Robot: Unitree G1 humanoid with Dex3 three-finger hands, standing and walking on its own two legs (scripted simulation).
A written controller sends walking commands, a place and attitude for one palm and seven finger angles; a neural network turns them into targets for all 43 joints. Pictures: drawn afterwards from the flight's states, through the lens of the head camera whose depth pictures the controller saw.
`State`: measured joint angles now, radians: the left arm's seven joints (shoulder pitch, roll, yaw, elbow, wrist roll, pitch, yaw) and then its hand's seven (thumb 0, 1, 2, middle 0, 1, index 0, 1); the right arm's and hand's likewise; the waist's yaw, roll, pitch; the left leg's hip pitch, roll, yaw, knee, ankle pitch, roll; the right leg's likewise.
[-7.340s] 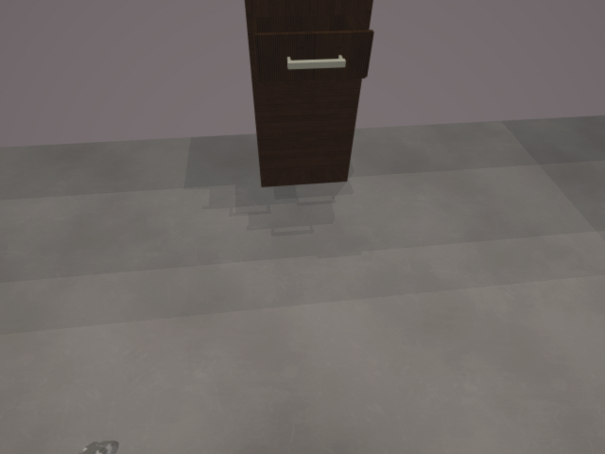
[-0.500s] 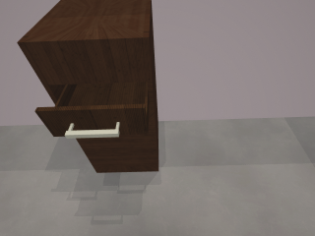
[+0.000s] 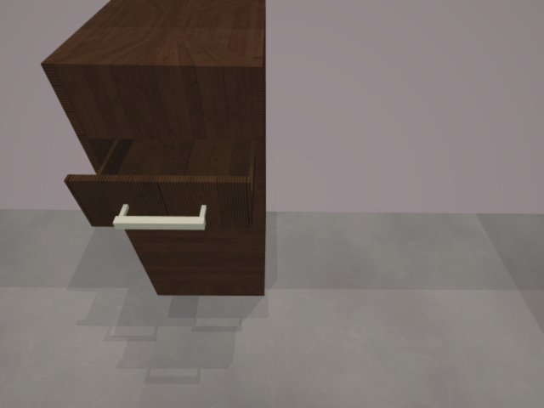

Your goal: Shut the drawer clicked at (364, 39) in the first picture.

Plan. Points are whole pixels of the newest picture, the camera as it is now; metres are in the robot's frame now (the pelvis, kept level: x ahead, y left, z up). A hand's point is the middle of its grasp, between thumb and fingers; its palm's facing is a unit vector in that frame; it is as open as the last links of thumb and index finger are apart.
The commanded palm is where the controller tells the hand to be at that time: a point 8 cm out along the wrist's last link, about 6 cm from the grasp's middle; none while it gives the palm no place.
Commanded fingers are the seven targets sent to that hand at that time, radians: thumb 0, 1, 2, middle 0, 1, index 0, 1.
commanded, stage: come to a stop and stand still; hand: left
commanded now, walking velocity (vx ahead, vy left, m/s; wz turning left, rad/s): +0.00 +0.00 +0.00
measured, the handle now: (162, 215) +0.51 +0.27 -0.08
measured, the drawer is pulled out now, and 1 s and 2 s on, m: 0.14 0.14 0.14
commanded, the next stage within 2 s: look again from close up in 0.48 s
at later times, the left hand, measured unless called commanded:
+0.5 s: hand out of the picture -0.02 +0.18 -0.18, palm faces +0.06 -0.99 -0.16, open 7.4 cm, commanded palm none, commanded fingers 0.00 0.90 0.90 -0.20 -0.30 -0.20 -0.30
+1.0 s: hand out of the picture +0.05 +0.21 -0.17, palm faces +0.02 -0.97 -0.24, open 7.4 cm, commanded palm none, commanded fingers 0.00 0.90 0.90 -0.20 -0.30 -0.20 -0.30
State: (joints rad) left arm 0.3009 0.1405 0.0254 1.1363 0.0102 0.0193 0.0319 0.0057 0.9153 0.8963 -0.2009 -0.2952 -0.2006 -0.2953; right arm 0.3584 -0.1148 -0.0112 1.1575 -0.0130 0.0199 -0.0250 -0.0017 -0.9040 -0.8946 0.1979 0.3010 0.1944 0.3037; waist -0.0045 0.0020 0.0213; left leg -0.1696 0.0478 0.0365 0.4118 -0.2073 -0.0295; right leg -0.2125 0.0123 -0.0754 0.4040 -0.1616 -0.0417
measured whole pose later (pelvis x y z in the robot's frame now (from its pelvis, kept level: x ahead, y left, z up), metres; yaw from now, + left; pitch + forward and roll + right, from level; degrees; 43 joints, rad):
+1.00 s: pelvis +0.03 +0.03 +0.00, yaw +0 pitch -1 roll +1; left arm 0.27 0.14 -0.01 1.10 0.01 -0.02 0.04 0.01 0.91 0.90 -0.20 -0.30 -0.20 -0.30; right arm 0.31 -0.17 0.03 1.09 -0.01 -0.02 -0.02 0.00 -0.91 -0.89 0.20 0.30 0.19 0.30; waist 0.00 0.04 0.02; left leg -0.15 -0.01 0.06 0.46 -0.29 0.02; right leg -0.22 -0.05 -0.04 0.51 -0.26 0.01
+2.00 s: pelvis -0.01 +0.02 -0.08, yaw +1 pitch +12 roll -1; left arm 0.18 0.24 0.20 0.11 -0.26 -0.27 -0.24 0.02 0.90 0.90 -0.83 -0.98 -0.83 -0.98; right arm 0.30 -0.21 0.05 0.57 0.03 -0.21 -0.04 0.01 -0.90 -0.89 0.21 0.30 0.20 0.30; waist -0.02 0.03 -0.11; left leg -0.80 0.03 0.00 1.07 -0.49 0.00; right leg -0.82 -0.03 -0.09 1.03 -0.43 -0.02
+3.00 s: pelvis +0.02 +0.02 -0.04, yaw +1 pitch +8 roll -1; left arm 0.04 0.25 0.23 0.24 -0.24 -0.29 -0.24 0.02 0.90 0.90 -1.40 -1.60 -1.40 -1.60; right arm 0.28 -0.27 0.02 0.57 0.04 -0.14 -0.04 0.01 -0.90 -0.89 0.20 0.30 0.20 0.30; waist -0.01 0.02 -0.07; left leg -0.55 0.02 0.02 0.85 -0.43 0.00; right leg -0.58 -0.03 -0.07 0.82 -0.38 -0.01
